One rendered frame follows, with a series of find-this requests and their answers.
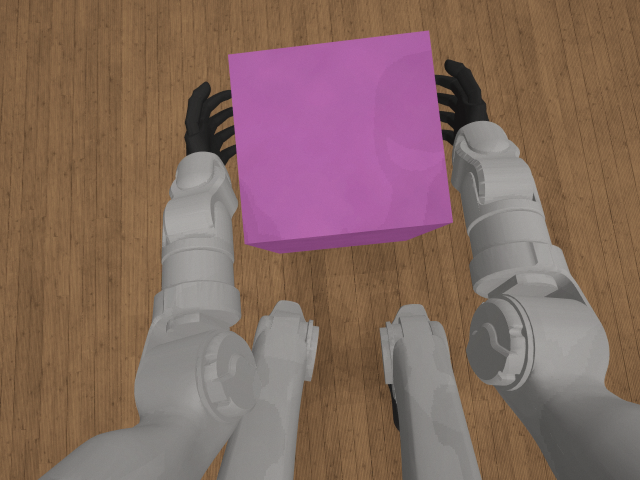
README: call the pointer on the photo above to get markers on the left robot upper arm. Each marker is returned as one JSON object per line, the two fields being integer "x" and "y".
{"x": 190, "y": 394}

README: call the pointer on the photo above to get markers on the robot left thigh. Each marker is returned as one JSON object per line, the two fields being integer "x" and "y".
{"x": 263, "y": 445}

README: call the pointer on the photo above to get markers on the robot left forearm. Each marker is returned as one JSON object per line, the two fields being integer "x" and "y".
{"x": 198, "y": 292}

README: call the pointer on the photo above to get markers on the robot left hand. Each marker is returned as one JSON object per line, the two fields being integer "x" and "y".
{"x": 200, "y": 129}

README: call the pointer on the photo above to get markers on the robot right thigh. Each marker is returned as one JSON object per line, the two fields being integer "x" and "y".
{"x": 435, "y": 440}

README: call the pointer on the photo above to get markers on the robot thigh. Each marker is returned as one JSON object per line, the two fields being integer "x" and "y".
{"x": 263, "y": 445}
{"x": 435, "y": 440}

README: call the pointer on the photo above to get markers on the right robot upper arm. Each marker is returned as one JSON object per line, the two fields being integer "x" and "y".
{"x": 547, "y": 358}

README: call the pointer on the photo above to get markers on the robot right forearm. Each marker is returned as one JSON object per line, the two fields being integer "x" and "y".
{"x": 511, "y": 247}

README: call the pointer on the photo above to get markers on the robot right hand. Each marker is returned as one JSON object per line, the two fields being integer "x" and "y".
{"x": 467, "y": 102}

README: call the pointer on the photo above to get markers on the carton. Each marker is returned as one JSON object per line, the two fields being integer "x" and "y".
{"x": 339, "y": 144}

